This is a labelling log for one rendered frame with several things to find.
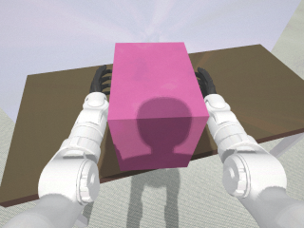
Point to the left robot hand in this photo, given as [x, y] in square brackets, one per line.
[96, 84]

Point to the table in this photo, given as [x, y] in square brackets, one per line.
[266, 96]

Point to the right robot upper arm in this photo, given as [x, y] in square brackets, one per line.
[258, 181]

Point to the robot right forearm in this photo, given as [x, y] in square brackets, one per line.
[227, 132]

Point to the carton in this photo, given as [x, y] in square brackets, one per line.
[156, 111]

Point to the left robot upper arm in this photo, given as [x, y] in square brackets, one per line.
[66, 187]

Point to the robot left forearm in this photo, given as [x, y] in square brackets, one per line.
[87, 133]

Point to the right robot hand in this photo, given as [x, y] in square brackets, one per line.
[206, 83]

